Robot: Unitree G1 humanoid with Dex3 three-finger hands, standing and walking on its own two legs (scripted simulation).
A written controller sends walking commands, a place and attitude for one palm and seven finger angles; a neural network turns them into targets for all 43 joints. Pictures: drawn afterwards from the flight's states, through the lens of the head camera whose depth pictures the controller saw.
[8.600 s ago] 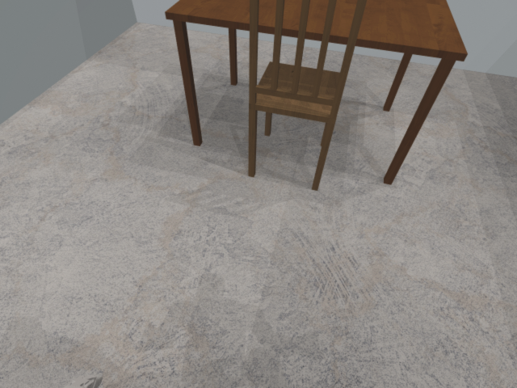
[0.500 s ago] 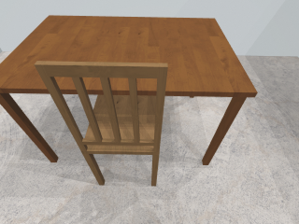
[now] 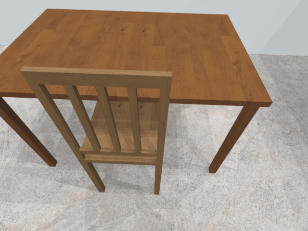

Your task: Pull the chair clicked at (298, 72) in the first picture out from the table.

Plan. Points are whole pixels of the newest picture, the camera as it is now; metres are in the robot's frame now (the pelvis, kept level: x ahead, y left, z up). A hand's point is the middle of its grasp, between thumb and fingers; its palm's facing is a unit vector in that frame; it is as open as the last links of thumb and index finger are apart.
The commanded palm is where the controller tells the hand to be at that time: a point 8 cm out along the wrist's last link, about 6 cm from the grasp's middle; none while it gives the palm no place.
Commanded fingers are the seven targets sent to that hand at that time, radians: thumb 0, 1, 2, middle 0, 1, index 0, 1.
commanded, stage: come to a stop and stand still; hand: left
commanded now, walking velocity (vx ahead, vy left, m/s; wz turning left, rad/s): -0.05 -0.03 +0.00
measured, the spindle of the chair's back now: (111, 124) +0.45 +0.18 -0.04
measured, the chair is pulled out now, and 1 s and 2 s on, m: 0.00 0.00 0.00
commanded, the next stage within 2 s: look again from close up in 0.84 s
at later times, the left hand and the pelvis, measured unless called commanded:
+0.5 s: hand out of the picture +0.02 +0.22 -0.17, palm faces +0.00 -0.97 -0.25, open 7.4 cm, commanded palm none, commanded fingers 0.00 0.90 0.90 -0.20 -0.30 -0.20 -0.30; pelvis -0.06 +0.02 +0.00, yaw +1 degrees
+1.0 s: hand out of the picture -0.08 +0.21 -0.18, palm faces +0.01 -0.98 -0.19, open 7.4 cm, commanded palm none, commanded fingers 0.00 0.90 0.90 -0.20 -0.30 -0.20 -0.30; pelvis -0.06 +0.03 +0.00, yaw +0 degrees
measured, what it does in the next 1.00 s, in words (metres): shifts its weight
